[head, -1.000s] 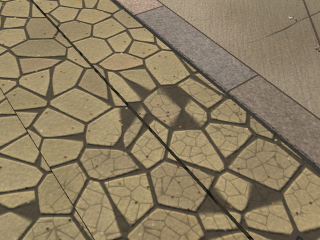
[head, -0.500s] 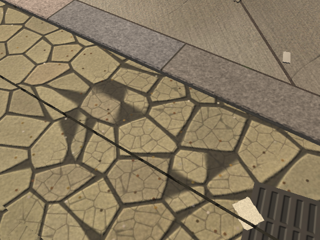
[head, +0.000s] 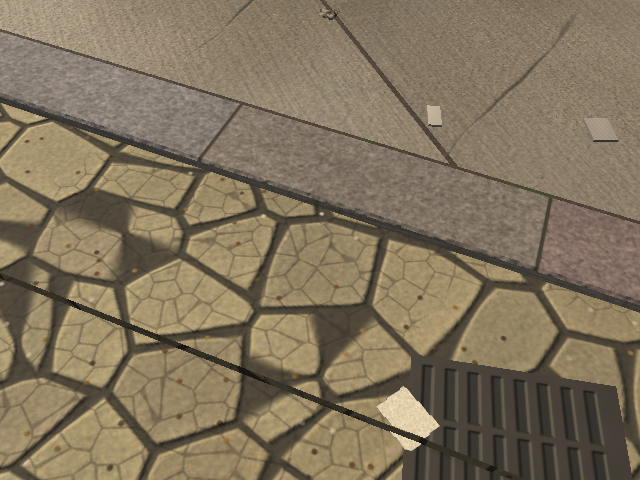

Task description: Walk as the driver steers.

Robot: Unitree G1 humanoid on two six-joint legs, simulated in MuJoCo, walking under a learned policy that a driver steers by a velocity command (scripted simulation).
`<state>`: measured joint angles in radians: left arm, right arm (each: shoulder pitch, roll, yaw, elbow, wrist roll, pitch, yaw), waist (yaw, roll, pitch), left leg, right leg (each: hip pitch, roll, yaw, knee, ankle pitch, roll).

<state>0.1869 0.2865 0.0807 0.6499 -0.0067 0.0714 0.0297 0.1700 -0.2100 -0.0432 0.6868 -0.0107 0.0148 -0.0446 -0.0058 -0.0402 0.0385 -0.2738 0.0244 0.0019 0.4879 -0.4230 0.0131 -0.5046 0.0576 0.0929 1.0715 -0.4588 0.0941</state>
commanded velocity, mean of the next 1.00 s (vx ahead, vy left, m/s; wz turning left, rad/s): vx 0.32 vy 0.00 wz -0.04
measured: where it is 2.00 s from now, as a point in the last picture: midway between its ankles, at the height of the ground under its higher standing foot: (327, 330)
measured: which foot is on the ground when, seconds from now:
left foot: down 0.00-0.10, up 0.12-0.42, down 0.44-0.88, up 0.90-1.00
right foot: up 0.00-0.06, down 0.08-0.42, up 0.44-0.86, down 0.88-1.00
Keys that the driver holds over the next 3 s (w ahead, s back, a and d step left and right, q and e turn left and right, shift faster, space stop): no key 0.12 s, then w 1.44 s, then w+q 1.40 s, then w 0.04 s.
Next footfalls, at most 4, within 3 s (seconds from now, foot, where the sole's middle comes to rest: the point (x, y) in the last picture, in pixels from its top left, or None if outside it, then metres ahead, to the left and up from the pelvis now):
0.08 right None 0.04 -0.13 -0.75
0.44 left None -0.02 0.12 -0.79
0.88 right None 0.37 -0.12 -0.76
1.40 left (263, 359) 0.71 0.11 -0.72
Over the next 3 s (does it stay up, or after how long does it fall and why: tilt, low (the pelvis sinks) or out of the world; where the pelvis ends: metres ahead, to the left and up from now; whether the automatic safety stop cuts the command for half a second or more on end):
stays up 1.28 0.17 0.06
